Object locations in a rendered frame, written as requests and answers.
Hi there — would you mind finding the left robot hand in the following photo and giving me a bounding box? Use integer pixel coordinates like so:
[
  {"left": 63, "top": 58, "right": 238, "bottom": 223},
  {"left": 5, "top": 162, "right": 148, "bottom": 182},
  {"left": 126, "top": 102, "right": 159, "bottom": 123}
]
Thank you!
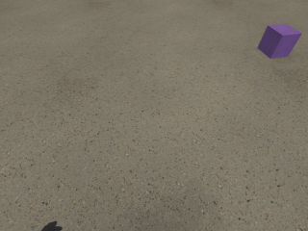
[{"left": 41, "top": 221, "right": 63, "bottom": 231}]

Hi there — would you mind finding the carton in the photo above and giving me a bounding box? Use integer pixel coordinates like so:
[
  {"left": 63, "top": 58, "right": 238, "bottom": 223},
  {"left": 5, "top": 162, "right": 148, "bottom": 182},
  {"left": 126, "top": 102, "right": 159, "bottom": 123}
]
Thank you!
[{"left": 257, "top": 23, "right": 302, "bottom": 59}]

